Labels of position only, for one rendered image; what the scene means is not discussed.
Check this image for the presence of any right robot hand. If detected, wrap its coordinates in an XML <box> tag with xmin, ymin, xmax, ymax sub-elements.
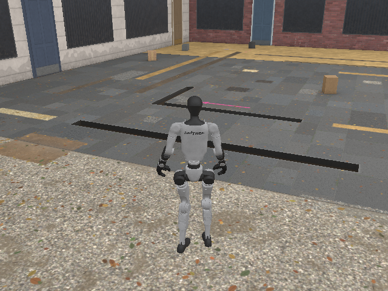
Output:
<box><xmin>213</xmin><ymin>164</ymin><xmax>227</xmax><ymax>175</ymax></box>

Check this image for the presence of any robot torso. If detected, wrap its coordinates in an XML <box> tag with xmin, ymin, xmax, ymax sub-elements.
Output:
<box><xmin>180</xmin><ymin>120</ymin><xmax>209</xmax><ymax>182</ymax></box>

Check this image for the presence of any right robot forearm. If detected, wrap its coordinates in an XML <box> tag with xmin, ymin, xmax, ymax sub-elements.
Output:
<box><xmin>216</xmin><ymin>147</ymin><xmax>226</xmax><ymax>166</ymax></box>

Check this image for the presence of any left robot forearm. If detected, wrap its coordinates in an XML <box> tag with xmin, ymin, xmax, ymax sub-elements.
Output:
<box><xmin>158</xmin><ymin>146</ymin><xmax>170</xmax><ymax>167</ymax></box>

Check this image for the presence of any right robot thigh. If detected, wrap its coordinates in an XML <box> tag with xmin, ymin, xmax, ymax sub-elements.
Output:
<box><xmin>201</xmin><ymin>169</ymin><xmax>215</xmax><ymax>210</ymax></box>

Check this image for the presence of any left robot upper arm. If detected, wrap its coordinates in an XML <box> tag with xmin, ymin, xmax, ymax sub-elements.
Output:
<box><xmin>164</xmin><ymin>122</ymin><xmax>182</xmax><ymax>155</ymax></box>

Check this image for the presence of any right robot upper arm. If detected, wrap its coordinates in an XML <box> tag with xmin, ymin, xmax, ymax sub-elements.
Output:
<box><xmin>207</xmin><ymin>122</ymin><xmax>222</xmax><ymax>156</ymax></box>

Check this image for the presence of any left robot hand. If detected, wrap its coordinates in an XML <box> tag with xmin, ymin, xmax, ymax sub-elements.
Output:
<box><xmin>156</xmin><ymin>165</ymin><xmax>170</xmax><ymax>177</ymax></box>

